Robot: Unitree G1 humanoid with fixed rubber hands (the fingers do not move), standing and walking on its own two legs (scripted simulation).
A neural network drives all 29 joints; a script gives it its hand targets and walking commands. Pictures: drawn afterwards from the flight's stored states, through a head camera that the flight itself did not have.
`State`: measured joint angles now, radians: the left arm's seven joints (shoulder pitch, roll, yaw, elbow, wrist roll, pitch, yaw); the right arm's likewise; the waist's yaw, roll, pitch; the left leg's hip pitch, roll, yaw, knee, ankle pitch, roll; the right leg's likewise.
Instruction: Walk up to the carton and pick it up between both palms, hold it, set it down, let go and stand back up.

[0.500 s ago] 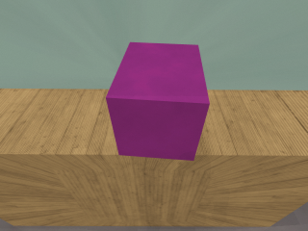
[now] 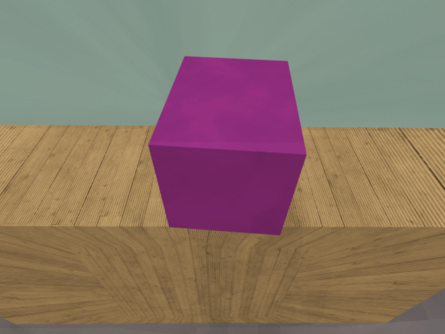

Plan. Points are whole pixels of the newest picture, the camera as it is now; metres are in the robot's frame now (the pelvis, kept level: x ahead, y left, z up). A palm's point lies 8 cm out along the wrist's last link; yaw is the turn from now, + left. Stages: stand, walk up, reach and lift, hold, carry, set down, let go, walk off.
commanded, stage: stand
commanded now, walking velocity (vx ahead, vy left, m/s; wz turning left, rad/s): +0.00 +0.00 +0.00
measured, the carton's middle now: (230, 141) +0.48 +0.02 +0.10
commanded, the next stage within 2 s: none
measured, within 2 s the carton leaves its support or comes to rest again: neither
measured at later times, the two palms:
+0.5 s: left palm out of the picture +0.04 +0.24 -0.14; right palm out of the picture +0.04 -0.24 -0.13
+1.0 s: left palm out of the picture +0.04 +0.24 -0.14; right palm out of the picture +0.03 -0.23 -0.13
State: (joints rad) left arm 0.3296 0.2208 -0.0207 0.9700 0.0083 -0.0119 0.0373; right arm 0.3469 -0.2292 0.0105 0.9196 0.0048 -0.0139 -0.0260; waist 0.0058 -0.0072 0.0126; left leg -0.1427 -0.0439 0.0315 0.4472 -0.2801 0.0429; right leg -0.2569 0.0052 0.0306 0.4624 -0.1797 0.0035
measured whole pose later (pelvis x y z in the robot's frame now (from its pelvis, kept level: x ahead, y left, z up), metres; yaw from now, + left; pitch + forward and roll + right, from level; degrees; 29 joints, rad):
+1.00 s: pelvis +0.03 +0.01 +0.00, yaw +0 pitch -2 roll +0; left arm 0.27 0.19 -0.03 1.06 0.00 0.00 0.06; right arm 0.34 -0.18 0.01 1.00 0.00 -0.02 -0.05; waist 0.01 -0.01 0.02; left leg -0.07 -0.05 0.03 0.40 -0.30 0.05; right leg -0.19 0.00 0.03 0.44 -0.21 0.01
